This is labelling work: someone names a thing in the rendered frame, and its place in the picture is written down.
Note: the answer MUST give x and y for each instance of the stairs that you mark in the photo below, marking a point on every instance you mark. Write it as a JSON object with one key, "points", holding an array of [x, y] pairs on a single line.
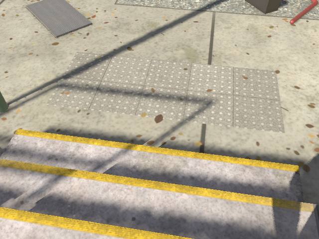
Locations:
{"points": [[57, 186]]}

